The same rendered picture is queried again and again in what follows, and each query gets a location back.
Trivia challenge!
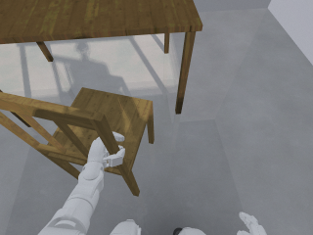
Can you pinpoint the robot left hand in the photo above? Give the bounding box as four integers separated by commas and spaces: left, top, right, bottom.
87, 131, 125, 168

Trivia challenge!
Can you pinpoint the chair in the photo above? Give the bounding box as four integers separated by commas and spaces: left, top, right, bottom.
0, 87, 155, 197

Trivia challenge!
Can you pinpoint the table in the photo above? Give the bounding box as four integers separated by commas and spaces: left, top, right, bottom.
0, 0, 203, 127

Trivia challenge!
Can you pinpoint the robot right hand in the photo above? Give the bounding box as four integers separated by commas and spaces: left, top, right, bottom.
237, 211, 267, 235

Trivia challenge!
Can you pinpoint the robot left forearm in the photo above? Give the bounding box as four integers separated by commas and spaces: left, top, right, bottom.
38, 162, 105, 235

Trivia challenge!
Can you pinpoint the robot left thigh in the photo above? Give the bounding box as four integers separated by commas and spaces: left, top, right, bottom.
110, 221, 141, 235

